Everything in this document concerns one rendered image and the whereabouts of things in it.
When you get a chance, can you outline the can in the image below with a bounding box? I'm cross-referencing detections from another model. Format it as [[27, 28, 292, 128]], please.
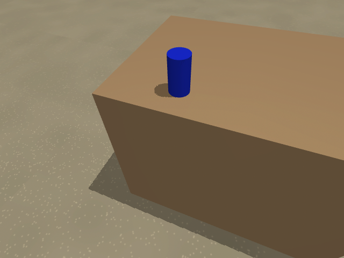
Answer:
[[167, 47, 192, 97]]

